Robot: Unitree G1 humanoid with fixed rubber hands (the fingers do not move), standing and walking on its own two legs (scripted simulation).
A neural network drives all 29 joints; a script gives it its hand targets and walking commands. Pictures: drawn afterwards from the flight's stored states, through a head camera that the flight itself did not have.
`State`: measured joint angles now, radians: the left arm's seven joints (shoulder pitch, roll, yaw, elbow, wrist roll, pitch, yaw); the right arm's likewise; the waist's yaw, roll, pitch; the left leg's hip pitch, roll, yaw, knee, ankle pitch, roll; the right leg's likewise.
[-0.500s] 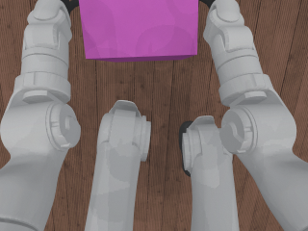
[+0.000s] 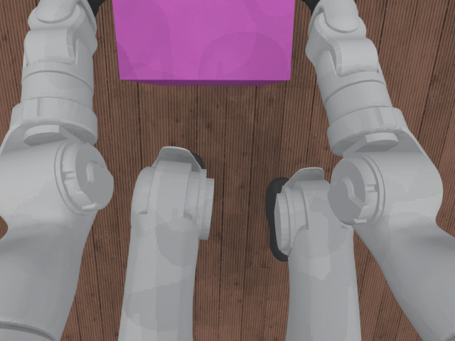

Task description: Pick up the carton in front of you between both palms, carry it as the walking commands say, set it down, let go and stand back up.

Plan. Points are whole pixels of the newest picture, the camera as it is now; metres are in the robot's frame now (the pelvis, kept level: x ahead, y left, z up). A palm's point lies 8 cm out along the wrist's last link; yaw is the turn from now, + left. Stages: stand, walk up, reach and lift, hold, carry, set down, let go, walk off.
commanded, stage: set down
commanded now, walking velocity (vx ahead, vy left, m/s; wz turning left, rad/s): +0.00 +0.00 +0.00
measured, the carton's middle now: (208, 17) +0.52 +0.12 -0.25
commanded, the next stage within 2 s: let go in 1.40 s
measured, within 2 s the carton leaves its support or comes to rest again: neither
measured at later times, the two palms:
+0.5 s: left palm out of the picture +0.50 +0.32 -0.13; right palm out of the picture +0.55 -0.04 -0.13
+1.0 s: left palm out of the picture +0.50 +0.33 +0.02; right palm out of the picture +0.55 -0.06 +0.01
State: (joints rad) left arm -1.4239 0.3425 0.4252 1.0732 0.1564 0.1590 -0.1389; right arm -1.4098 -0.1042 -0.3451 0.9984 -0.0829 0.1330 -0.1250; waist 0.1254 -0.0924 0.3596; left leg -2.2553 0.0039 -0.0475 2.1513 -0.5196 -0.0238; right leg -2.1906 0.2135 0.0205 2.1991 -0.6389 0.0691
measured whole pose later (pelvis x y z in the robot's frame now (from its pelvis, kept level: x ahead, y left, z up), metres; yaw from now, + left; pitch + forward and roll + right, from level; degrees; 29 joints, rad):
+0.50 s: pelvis -0.01 +0.01 +0.00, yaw +1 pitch +33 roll -3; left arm -1.40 0.50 0.20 1.05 -0.19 0.09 -0.06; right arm -1.36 -0.22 -0.10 0.84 0.15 0.15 -0.22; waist 0.10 -0.04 0.39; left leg -2.23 0.00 -0.02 2.15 -0.49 0.02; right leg -2.13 0.13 0.01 2.20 -0.65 0.07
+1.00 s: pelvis +0.01 +0.01 +0.13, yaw +2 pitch +45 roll -4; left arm -1.18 0.42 0.31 0.85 -0.06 0.19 -0.08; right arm -1.13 -0.16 -0.22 0.68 0.03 0.23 -0.20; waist 0.09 -0.02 0.07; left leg -2.04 -0.03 -0.04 1.69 -0.43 0.01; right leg -1.94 0.10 0.02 1.72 -0.57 0.05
